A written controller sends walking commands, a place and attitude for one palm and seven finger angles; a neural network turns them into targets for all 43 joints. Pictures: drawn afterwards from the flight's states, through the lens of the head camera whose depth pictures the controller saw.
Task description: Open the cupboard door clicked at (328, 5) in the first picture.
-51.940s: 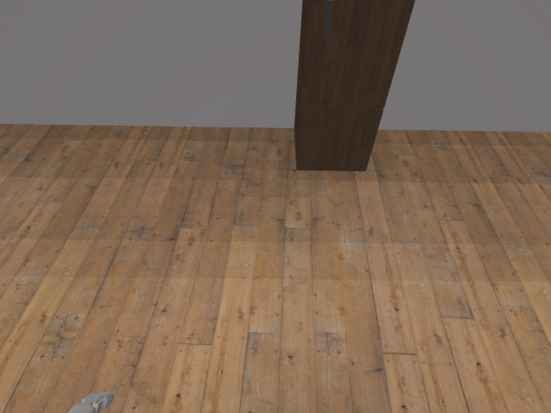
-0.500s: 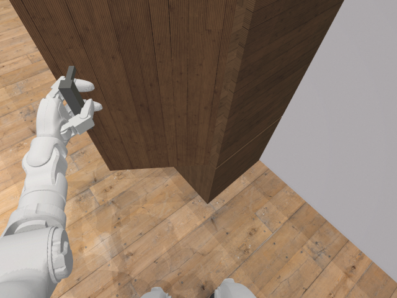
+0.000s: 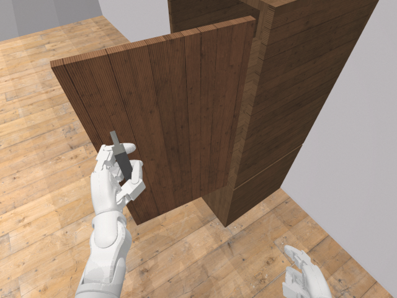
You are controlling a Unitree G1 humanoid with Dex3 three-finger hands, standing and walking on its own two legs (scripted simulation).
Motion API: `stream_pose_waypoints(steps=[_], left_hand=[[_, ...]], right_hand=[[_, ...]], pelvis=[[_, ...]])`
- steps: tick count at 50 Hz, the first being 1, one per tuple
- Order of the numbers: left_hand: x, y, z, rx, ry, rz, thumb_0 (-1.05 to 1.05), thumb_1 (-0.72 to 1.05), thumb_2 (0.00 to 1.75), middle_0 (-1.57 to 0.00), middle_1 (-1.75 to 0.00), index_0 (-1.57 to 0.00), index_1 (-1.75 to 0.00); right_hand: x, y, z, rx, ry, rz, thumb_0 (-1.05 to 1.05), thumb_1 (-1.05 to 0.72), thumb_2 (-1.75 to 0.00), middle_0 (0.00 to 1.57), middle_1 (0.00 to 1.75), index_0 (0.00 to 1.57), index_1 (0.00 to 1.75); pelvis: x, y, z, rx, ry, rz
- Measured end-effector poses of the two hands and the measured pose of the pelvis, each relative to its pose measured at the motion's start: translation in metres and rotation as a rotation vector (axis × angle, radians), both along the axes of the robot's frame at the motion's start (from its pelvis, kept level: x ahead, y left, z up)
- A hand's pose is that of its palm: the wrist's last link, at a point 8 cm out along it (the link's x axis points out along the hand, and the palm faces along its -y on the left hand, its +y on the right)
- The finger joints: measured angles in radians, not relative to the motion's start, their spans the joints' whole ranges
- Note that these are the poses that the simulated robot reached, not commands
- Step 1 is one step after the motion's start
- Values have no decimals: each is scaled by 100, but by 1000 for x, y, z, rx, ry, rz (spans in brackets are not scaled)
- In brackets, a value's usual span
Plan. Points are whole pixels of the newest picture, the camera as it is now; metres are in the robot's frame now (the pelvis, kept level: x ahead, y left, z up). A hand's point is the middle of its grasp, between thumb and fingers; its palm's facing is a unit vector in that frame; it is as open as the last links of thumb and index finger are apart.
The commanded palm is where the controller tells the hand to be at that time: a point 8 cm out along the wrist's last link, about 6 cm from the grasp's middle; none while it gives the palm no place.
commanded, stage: pull the door open along its arc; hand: left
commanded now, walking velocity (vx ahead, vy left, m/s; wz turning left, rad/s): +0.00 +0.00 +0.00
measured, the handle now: (123, 160) +0.37 +0.18 +0.07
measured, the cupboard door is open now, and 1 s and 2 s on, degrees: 81 100 100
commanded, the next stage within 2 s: open thumb and fingers to let go in 0.40 s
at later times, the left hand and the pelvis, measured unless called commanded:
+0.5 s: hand (175, 214) +0.25 +0.06 +0.08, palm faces +0.36 -0.93 -0.02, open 6.0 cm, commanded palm +0.21 +0.10 +0.07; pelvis +0.01 -0.03 +0.00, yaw +3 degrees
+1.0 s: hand (171, 217) +0.25 +0.07 +0.07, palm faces +0.38 -0.92 -0.01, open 12.2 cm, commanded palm +0.20 +0.09 +0.07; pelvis -0.01 -0.03 +0.00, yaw +3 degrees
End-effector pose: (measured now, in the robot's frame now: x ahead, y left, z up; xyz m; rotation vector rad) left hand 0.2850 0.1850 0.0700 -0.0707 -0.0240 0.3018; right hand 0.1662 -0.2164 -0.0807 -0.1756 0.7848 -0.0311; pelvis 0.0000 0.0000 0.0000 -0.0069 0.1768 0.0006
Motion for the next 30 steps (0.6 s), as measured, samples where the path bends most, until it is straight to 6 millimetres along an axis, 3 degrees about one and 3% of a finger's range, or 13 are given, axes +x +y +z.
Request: stream_pose_waypoints(steps=[7,22,30], left_hand=[[-23,-27,4,39,38,119,2,70,77,-34,-131,-35,-131],[-68,-81,7,60,79,52,2,70,75,-30,-132,-35,-133],[-66,-83,5,75,65,99,1,68,78,-33,-132,-34,-133]], right_hand=[[8,4,-1,5,8,47,1,-90,-89,20,30,20,30],[0,-28,-2,-19,13,16,1,-90,-89,20,30,20,30],[13,-27,-2,-21,-28,50,1,-90,-89,20,30,20,30]], pelvis=[[0,-11,0,4,-24,21],[7,-29,1,14,-59,38],[3,-35,-3,14,-59,54]])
